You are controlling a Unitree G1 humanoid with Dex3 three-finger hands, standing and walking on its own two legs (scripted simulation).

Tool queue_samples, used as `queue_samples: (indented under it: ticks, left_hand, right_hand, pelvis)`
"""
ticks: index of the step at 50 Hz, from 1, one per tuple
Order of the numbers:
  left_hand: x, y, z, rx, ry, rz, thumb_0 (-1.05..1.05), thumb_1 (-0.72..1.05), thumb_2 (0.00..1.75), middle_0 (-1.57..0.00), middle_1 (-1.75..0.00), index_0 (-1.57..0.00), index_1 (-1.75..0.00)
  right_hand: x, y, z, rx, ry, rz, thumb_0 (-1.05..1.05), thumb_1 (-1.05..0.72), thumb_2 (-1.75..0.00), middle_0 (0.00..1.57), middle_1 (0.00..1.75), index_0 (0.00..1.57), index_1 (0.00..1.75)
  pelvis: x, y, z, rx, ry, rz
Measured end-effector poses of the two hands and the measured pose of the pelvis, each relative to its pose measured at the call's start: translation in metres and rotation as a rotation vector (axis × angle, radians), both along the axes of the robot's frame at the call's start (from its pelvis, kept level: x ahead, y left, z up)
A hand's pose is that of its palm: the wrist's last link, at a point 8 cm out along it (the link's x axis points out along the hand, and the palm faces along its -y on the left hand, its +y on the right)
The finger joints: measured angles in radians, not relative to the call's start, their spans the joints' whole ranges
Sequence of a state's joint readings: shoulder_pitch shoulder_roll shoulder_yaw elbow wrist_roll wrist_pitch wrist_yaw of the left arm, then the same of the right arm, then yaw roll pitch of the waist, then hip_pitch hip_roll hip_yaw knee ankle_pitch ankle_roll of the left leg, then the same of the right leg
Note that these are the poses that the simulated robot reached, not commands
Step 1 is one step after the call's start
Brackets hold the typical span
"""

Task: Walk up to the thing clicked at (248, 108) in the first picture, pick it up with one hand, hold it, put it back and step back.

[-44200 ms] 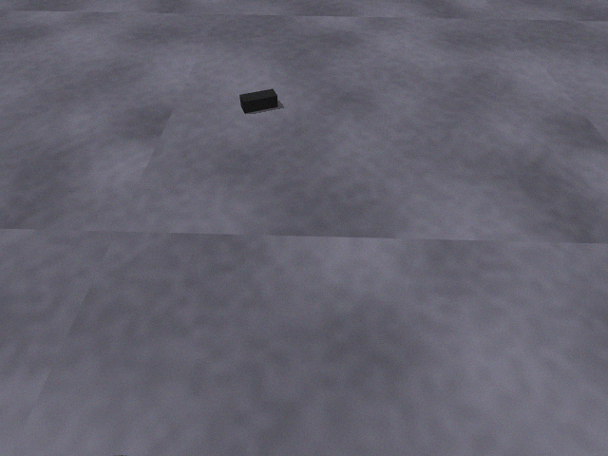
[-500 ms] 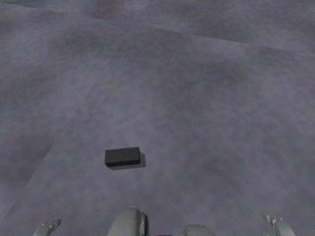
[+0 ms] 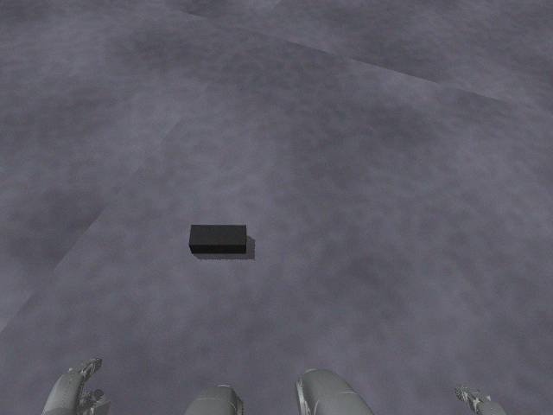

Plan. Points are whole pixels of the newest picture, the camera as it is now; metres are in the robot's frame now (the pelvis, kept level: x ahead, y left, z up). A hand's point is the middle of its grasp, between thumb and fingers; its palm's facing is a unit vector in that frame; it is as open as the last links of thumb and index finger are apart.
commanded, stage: step back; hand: left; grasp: from above
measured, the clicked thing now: (219, 239) +0.72 +0.21 -0.73
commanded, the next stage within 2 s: stand in 2.00 s
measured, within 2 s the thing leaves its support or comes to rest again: neither
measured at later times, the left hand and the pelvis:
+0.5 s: hand out of the picture -0.06 +0.25 -0.15, palm faces +0.03 -0.91 -0.42, open 7.4 cm; pelvis -0.17 -0.03 -0.02, yaw +3 degrees
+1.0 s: hand out of the picture -0.28 +0.22 -0.14, palm faces +0.01 -0.90 -0.44, open 7.4 cm; pelvis -0.33 -0.06 +0.00, yaw -1 degrees
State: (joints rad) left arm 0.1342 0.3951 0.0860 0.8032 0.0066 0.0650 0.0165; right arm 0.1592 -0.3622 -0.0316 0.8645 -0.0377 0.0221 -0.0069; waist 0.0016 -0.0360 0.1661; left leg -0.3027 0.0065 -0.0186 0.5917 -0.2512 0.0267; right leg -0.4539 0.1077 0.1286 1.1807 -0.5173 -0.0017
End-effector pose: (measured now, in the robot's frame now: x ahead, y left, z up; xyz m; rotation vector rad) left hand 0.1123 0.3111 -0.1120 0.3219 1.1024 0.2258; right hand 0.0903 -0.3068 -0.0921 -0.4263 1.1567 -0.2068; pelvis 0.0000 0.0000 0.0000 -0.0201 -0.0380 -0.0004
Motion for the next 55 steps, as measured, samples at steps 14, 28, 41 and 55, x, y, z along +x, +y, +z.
queue_samples:
  ticks: [14, 28, 41, 55]
  left_hand:
    - [-0.142, -0.031, 0.005, 0.050, 0.116, -0.009, 0.01, 0.90, 0.90, -0.20, -0.30, -0.20, -0.30]
    - [-0.196, -0.017, -0.002, 0.047, -0.008, 0.018, 0.01, 0.90, 0.90, -0.20, -0.30, -0.20, -0.30]
    - [-0.310, -0.045, -0.005, 0.053, 0.070, -0.022, 0.01, 0.90, 0.90, -0.20, -0.30, -0.20, -0.30]
    - [-0.420, -0.040, 0.017, 0.087, 0.062, 0.075, 0.01, 0.90, 0.90, -0.20, -0.30, -0.21, -0.30]
  right_hand:
    - [-0.077, -0.042, -0.021, 0.037, -0.059, -0.036, 0.00, -0.90, -0.89, 0.21, 0.30, 0.21, 0.30]
    - [-0.200, -0.024, -0.025, 0.024, 0.080, 0.017, 0.01, -0.90, -0.89, 0.21, 0.30, 0.21, 0.30]
    - [-0.253, -0.055, -0.020, 0.035, -0.096, 0.014, 0.00, -0.90, -0.89, 0.21, 0.30, 0.21, 0.30]
    - [-0.377, -0.068, -0.034, 0.050, 0.121, 0.003, 0.00, -0.91, -0.89, 0.21, 0.30, 0.21, 0.30]
  pelvis:
    - [-0.098, -0.032, -0.009, 0.032, -0.005, -0.046]
    - [-0.193, -0.024, -0.013, 0.040, -0.020, 0.039]
    - [-0.289, -0.051, -0.016, 0.006, -0.004, -0.049]
    - [-0.348, -0.056, -0.007, 0.034, -0.005, 0.046]
